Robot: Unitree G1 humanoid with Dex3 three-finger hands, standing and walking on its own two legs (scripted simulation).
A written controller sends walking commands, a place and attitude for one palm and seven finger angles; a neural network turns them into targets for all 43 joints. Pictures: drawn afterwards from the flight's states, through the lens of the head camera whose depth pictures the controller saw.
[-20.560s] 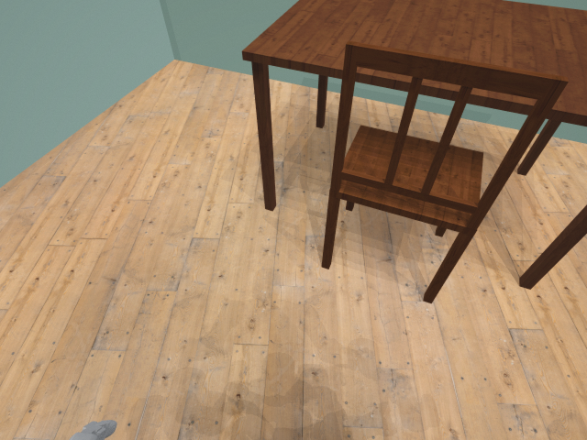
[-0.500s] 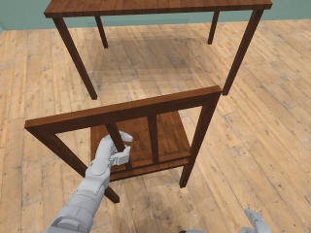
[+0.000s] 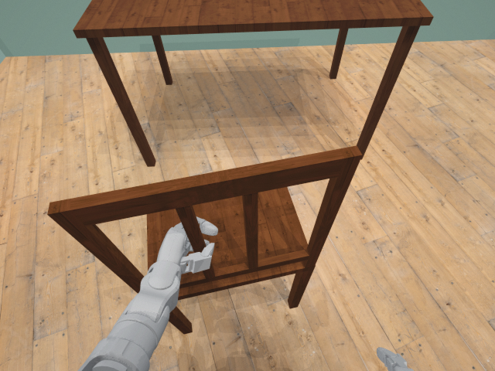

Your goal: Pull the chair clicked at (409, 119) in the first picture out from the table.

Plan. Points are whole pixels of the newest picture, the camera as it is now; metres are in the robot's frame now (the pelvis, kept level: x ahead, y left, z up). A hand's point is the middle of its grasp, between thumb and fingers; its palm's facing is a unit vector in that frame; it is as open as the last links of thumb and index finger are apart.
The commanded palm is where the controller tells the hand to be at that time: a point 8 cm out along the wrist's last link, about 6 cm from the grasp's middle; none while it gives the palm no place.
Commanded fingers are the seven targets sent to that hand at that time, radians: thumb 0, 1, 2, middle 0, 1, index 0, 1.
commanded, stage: open the thumb and straighten the fingers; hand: left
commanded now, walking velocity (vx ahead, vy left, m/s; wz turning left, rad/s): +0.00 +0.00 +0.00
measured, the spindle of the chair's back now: (199, 246) +0.35 +0.10 -0.08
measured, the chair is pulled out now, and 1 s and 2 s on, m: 0.58 0.58 0.58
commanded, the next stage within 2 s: draw the fingers out of the gap in 0.70 s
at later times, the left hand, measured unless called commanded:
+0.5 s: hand (196, 255) +0.32 +0.10 -0.05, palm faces -0.15 -0.98 -0.16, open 14.9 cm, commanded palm +0.30 +0.15 -0.03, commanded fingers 0.00 -0.55 0.20 -0.05 -0.14 -0.05 -0.14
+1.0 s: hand (192, 271) +0.29 +0.11 -0.06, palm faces -0.13 -0.98 -0.17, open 17.5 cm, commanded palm +0.27 +0.15 -0.04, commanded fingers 0.00 -0.55 0.20 0.00 0.00 0.00 0.00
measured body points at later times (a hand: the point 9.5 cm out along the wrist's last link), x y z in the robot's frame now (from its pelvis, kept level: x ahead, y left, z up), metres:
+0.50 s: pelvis -0.02 +0.01 -0.02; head +0.04 -0.01 +0.43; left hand +0.32 +0.15 -0.04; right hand +0.09 -0.25 -0.14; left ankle -0.06 +0.13 -0.74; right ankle +0.02 -0.13 -0.74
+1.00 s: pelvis -0.02 -0.01 -0.02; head +0.04 -0.03 +0.42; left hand +0.29 +0.16 -0.04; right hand +0.10 -0.27 -0.14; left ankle -0.06 +0.13 -0.74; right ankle +0.02 -0.13 -0.74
